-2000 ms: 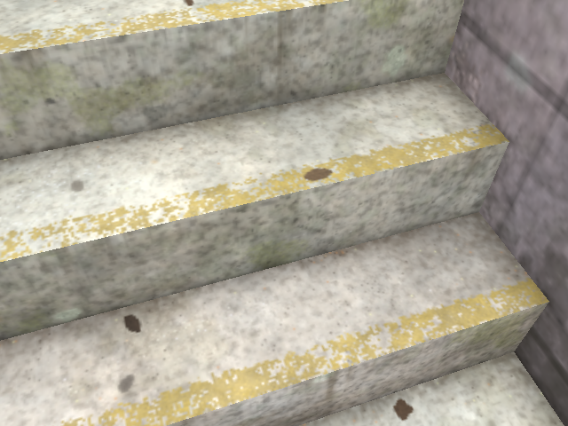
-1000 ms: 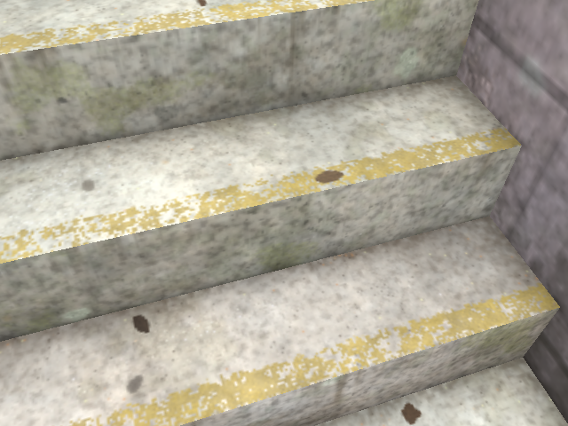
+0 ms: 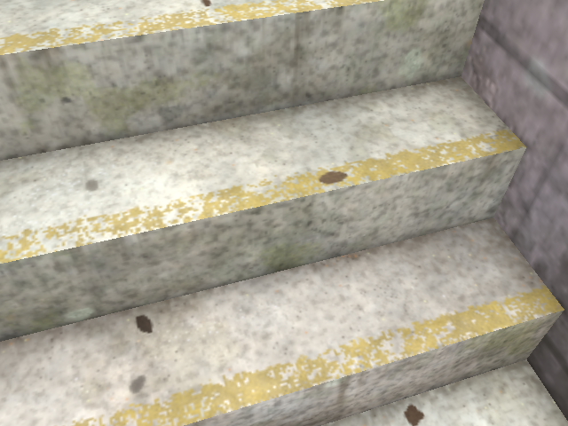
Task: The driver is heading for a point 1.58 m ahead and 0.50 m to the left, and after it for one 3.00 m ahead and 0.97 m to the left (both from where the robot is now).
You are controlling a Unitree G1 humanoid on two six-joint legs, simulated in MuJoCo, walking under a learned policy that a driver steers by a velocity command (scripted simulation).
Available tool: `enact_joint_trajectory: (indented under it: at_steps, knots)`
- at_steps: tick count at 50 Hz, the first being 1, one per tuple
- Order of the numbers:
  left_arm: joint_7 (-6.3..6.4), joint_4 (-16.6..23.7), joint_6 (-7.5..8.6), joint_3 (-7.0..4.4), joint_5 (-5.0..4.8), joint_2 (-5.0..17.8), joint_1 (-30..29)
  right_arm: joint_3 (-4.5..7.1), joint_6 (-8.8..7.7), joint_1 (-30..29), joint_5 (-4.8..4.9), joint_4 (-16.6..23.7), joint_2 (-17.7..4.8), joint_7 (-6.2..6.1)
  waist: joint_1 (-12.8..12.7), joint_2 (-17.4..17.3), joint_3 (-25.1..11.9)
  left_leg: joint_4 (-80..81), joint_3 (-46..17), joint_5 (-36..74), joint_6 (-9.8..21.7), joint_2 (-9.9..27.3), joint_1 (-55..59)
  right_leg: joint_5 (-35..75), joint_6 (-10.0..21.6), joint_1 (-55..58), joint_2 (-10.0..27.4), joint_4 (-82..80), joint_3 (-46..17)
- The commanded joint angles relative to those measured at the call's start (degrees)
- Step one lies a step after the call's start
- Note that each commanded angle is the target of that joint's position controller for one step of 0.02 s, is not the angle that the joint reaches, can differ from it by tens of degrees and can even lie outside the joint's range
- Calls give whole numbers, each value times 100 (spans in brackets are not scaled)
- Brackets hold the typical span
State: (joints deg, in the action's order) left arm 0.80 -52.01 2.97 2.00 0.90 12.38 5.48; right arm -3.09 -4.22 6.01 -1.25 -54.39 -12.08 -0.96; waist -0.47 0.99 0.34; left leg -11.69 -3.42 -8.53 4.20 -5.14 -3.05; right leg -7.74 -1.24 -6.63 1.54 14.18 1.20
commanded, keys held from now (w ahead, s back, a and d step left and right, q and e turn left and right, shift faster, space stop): w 0.60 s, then no key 0.40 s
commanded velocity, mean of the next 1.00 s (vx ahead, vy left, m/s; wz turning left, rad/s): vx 0.40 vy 0.00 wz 0.00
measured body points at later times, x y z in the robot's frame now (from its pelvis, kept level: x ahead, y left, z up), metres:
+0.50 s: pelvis +0.00 +0.00 +0.00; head +0.01 +0.01 +0.45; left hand +0.14 +0.23 -0.13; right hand +0.14 -0.23 -0.12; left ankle -0.03 +0.08 -0.75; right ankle +0.00 -0.13 -0.75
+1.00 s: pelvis -0.01 +0.00 +0.00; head +0.00 +0.01 +0.45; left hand +0.08 +0.24 -0.15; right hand +0.08 -0.24 -0.14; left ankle -0.03 +0.08 -0.75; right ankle +0.00 -0.13 -0.75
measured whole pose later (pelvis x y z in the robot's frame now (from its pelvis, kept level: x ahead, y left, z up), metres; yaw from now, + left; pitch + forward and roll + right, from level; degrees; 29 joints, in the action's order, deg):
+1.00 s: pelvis -0.01 +0.00 +0.00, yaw +0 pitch -1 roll +0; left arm 0.9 -55.4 1.5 0.9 1.0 12.5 10.0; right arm -1.8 -2.6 9.2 -0.5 -57.3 -12.0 -1.3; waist -1.1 1.2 2.1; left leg -16.8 -2.9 -10.7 3.8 -4.9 -5.0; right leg -9.4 -1.1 -8.4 1.4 18.7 0.6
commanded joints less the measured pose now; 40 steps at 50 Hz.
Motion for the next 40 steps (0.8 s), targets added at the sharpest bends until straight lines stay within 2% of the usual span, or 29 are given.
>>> enact_joint_trajectory:
  at_steps: [1,30,40]
  knots:
    - [13,351,76,-107,0,509,-274,119,-71,-216,7,312,-591,-16,1,-101,-408,11,-762,1492,-6,1172,113,768,132,107,693,-67,-543]
    - [13,349,77,-114,2,508,-274,126,-67,-221,6,325,-579,-15,-1,-86,-401,-2,-762,1439,0,1166,95,773,130,108,687,-66,-546]
    - [11,108,-12,-165,5,544,127,191,17,78,57,105,-609,-21,-53,-61,-254,-298,-660,1565,-28,1150,-95,842,114,59,672,266,-523]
